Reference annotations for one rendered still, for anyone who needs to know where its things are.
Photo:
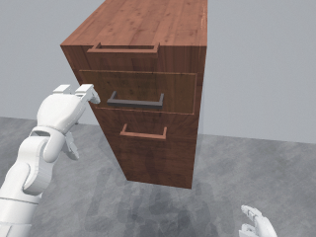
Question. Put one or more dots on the left robot hand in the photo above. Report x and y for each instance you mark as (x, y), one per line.
(63, 108)

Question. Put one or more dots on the left robot forearm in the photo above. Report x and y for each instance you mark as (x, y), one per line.
(27, 179)

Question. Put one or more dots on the handle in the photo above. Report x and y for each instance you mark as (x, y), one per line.
(145, 136)
(122, 53)
(135, 104)

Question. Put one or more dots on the right robot hand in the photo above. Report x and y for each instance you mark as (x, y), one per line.
(263, 227)

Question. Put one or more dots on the drawer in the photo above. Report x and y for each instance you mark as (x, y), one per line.
(178, 88)

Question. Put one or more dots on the cabinet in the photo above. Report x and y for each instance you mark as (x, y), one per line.
(178, 30)

